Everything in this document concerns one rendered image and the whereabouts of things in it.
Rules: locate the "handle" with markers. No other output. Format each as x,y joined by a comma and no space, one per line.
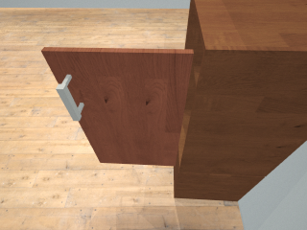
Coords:
66,97

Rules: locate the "cupboard door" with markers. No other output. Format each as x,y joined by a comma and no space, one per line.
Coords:
133,99

